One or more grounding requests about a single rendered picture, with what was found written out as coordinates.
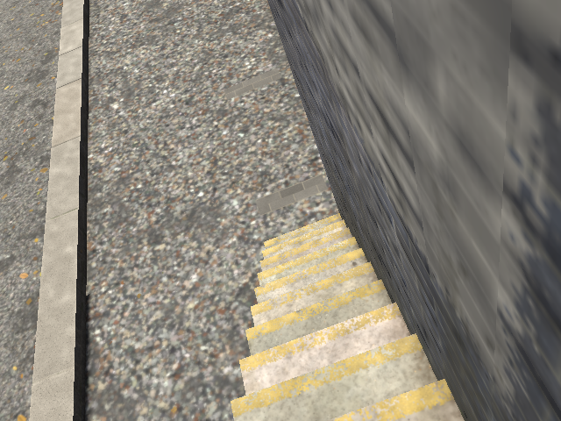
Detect stairs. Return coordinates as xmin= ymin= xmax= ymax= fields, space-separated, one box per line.
xmin=231 ymin=213 xmax=465 ymax=421

